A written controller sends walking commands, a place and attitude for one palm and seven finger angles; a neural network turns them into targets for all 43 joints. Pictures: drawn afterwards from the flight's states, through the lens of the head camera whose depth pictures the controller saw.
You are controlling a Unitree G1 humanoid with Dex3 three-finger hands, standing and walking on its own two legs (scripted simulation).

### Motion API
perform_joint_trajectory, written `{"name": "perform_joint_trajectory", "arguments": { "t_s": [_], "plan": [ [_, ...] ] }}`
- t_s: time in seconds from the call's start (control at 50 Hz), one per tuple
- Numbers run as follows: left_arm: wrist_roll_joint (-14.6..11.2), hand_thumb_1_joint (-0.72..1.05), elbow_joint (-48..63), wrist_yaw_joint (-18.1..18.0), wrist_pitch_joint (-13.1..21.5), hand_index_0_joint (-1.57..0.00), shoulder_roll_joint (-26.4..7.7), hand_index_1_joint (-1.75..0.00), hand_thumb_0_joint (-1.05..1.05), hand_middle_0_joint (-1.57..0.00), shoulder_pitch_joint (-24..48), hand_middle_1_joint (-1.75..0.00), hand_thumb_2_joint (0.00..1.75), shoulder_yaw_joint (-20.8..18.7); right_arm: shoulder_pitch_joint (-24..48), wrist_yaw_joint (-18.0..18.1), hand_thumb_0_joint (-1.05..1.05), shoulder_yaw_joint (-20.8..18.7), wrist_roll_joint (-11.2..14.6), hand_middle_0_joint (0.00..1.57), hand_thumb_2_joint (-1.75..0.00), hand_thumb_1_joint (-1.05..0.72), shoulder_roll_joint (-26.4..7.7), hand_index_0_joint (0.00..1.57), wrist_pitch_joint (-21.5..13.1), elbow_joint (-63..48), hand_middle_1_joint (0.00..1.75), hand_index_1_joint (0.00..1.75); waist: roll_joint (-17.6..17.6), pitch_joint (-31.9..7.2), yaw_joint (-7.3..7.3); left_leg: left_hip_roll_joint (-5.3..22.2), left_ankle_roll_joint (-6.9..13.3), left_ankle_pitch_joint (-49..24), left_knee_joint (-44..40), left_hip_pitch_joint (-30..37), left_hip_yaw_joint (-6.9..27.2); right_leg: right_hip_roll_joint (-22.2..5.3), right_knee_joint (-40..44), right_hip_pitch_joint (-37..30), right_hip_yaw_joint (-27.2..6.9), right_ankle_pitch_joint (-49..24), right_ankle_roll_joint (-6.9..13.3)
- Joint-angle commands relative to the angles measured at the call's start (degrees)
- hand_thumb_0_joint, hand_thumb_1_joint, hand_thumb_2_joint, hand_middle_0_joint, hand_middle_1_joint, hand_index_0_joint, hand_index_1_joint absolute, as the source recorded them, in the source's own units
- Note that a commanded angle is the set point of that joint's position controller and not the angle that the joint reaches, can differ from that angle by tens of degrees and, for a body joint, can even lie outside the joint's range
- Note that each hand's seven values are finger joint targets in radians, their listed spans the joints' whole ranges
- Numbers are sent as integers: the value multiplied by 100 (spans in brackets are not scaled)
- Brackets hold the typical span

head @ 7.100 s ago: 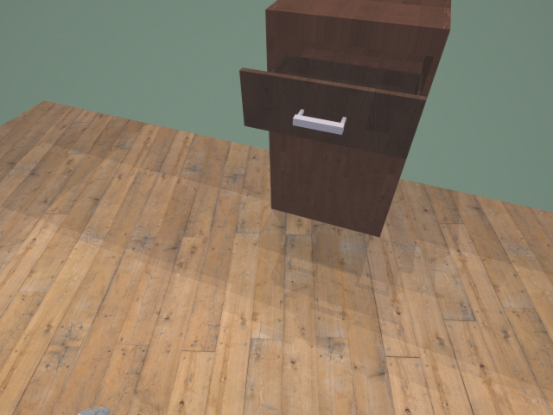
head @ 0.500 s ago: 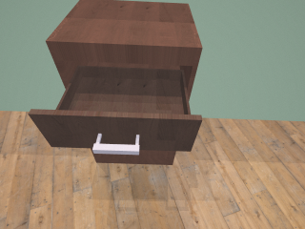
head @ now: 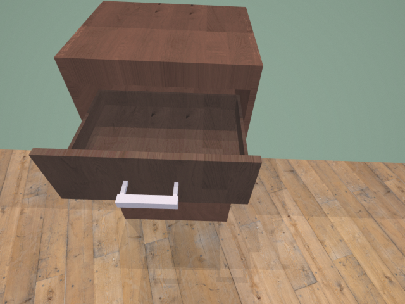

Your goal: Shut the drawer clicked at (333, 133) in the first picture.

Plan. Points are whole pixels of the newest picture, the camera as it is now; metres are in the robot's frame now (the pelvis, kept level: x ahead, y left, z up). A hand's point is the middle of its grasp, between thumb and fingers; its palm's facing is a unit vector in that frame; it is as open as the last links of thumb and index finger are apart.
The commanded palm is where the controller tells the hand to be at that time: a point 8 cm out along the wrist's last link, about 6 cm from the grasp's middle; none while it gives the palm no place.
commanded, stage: shuffle to correct the standing spot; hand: left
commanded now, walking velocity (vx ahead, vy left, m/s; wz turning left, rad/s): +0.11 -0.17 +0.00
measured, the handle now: (149, 193) +0.36 +0.15 -0.02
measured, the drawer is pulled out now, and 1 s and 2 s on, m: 0.27 0.27 0.27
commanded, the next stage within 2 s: come to a stop and stand still in 0.06 s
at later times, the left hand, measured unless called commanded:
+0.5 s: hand out of the picture +0.02 +0.11 -0.18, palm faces +0.04 -0.98 -0.17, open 7.3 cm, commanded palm none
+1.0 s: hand out of the picture +0.03 +0.22 -0.17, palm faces +0.00 -0.97 -0.24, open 7.4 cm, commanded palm none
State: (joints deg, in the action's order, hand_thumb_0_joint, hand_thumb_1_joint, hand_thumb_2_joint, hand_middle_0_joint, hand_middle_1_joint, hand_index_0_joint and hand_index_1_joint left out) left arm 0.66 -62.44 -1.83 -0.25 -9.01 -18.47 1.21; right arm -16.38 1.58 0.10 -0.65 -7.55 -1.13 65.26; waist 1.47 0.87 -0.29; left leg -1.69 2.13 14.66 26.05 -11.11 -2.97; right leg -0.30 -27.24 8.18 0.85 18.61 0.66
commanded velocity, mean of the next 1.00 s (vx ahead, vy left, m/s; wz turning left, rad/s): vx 0.00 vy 0.01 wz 0.00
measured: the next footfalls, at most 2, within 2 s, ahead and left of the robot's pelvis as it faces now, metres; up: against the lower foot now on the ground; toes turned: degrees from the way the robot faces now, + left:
none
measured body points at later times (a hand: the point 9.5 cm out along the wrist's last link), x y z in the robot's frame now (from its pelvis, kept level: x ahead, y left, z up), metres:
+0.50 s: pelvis +0.03 -0.04 +0.00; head +0.05 -0.04 +0.45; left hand +0.02 +0.17 -0.17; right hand +0.06 -0.27 -0.16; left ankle +0.00 +0.09 -0.74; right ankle -0.04 -0.11 -0.74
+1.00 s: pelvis -0.01 +0.03 -0.01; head +0.00 +0.03 +0.44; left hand +0.03 +0.27 -0.16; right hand +0.04 -0.21 -0.15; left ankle +0.01 +0.08 -0.74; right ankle -0.04 -0.11 -0.74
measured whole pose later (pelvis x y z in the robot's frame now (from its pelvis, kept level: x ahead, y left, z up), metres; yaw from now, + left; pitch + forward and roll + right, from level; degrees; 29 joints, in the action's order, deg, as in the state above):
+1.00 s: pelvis -0.01 +0.03 -0.01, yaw +0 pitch +0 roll -1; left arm 1.2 -54.7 -2.3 -1.1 -12.2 -16.5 0.6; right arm -14.9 0.7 0.2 -1.1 -10.2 0.2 55.7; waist 0.1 0.3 0.3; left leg -4.4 6.1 14.7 30.1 -16.1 -3.8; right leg -1.1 -30.8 11.7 0.1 19.7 0.3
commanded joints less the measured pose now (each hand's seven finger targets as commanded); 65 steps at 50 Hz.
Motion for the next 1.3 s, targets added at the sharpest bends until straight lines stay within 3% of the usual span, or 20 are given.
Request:
{"name": "perform_joint_trajectory", "arguments": {
  "t_s": [0.0,0.08,0.14,0.2,0.24,0.28,0.36,0.52,0.54,0.56,0.6,0.62,0.68,0.7,0.72,0.76,0.84,0.9,1.08,1.28],
  "plan": [
    [61,90,200,13,41,-20,-401,-30,0,-20,-406,-30,90,-134,-391,41,0,-200,-3,20,-90,-90,-837,20,-17,-163,30,30,-527,544,18,1199,394,394,-967,27,1322,-163,61,898,37,135,134],
    [52,90,228,35,36,-20,-407,-30,0,-20,-492,-30,90,-177,-466,76,0,-246,-15,20,-90,-90,-816,20,-20,-191,30,30,-409,449,24,1243,437,-300,-630,-41,1248,-130,18,808,-27,-119,195],
    [54,90,237,23,52,-20,-455,-30,0,-20,-643,-30,90,-230,-397,94,0,-255,-22,20,-90,-90,-734,20,-21,-234,30,30,-6,321,55,977,270,-782,81,-237,744,-317,250,470,-373,-720,306],
    [4,90,157,-69,156,-20,-627,-30,0,-20,-850,-30,90,-274,-190,98,0,-140,6,20,-90,-90,-387,20,-36,-294,30,30,733,170,126,418,-110,-265,956,-887,22,-945,625,-428,-1149,-2994,428],
    [-6,90,66,-133,218,-20,-589,-30,0,-20,-823,-30,90,-222,-48,107,0,-80,28,20,-90,-90,-282,20,-5,-241,30,30,569,308,117,411,-201,762,1049,-1021,54,-1185,527,-599,-1166,-5019,455],
    [-22,90,86,-153,237,-20,-603,-30,0,-20,-676,-30,90,-198,-202,125,0,-60,71,20,-90,-90,-279,20,-1,-133,30,30,286,190,18,446,-174,344,581,-679,78,-1095,257,-664,-909,-5959,312],
    [-51,90,230,-191,215,-20,-699,-30,0,-20,-592,-30,90,-221,-321,168,0,-89,101,20,-90,-90,-446,20,-4,-99,30,30,-73,-118,16,624,-66,-1962,351,333,57,-813,128,-272,-616,-5648,-169],
    [-8,90,354,-194,149,-20,-661,-30,0,-20,-502,-30,90,-202,-7,127,0,-104,83,20,-90,-90,-535,20,40,-385,30,30,59,-133,99,766,-115,-2076,135,373,241,-802,410,-207,-649,-4188,-59],
    [43,90,157,-399,340,-20,-741,-30,0,-20,-874,-30,90,-325,486,110,0,-199,65,20,-90,-90,-797,20,-15,-914,30,30,-98,259,126,477,-283,-802,1638,-259,-333,-1088,523,181,-1137,-7198,-638],
    [98,90,531,-332,392,-20,-1079,-30,0,-20,-727,-30,90,-393,80,54,0,-179,39,20,-90,-90,-455,20,66,-1067,30,30,554,-69,-69,126,-102,860,1977,-1282,145,-1319,82,-861,-1154,-8267,-574],
    [97,90,796,-247,357,-20,-943,-30,0,-20,-568,-30,90,-349,212,-12,0,-210,24,20,-90,-90,-523,20,44,-1303,30,30,467,-771,12,217,-27,891,1775,-1243,117,-1374,-355,-1102,-930,-7100,470],
    [101,90,896,-229,359,-20,-905,-30,0,-20,-354,-30,90,-322,205,-31,0,-200,41,20,-90,-90,-502,20,34,-1347,30,30,424,-752,-74,155,-41,804,1428,-1027,88,-1288,-421,-886,-856,-6502,689],
    [28,90,1097,-174,234,-20,-927,-30,0,-20,18,-30,90,-264,-263,-51,0,-211,11,20,-90,-90,-615,20,32,-1230,30,30,38,-574,-262,225,41,-831,343,244,162,-757,-836,204,-488,-3976,434],
    [24,90,1149,-181,160,-20,-771,-30,0,-20,-82,-30,90,-266,-193,-36,0,-231,-33,20,-90,-90,-841,20,31,-1285,30,30,-365,-301,-127,780,283,-1487,314,161,886,-455,-820,698,-360,-2325,264],
    [50,90,1151,-185,96,-20,-663,-30,0,-20,-216,-30,90,-251,-9,-12,0,-213,-46,20,-90,-90,-949,20,54,-1384,30,30,-407,-11,51,1066,467,-1510,224,-306,1200,-246,-448,692,-238,-877,172],
    [59,90,1011,-160,23,-20,-661,-30,0,-20,-192,-30,90,-203,271,-9,0,-145,-39,20,-90,-90,-897,20,62,-1430,30,30,-709,579,126,937,459,-711,-135,-832,1463,-135,-97,680,-242,179,202],
    [77,90,1016,-98,-20,-20,-730,-30,0,-20,-102,-30,90,-196,210,-54,0,-172,-51,20,-90,-90,-1000,20,63,-1439,30,30,-354,631,123,886,378,1026,-812,-998,1623,-124,-55,689,-247,447,204],
    [80,90,1021,-68,-34,-20,-787,-30,0,-20,-90,-30,90,-206,150,-59,0,-178,-45,20,-90,-90,-1095,20,26,-1375,30,30,-467,335,137,994,394,1218,-1153,-684,1835,-81,-267,748,-157,473,153],
    [48,90,745,-59,33,-20,-784,-30,0,-20,-205,-30,90,-144,-28,-28,0,-120,24,20,-90,-90,-985,20,-82,-1024,30,30,-342,-28,133,898,295,-327,-947,41,1474,-277,203,616,-285,-134,125],
    [20,90,401,-89,67,-20,-663,-30,0,-20,-383,-30,90,-81,-163,3,0,-88,59,20,-90,-90,-848,20,-114,-607,30,30,-133,105,89,795,256,-952,-746,246,1173,-407,476,522,-351,-492,80]
  ]
}}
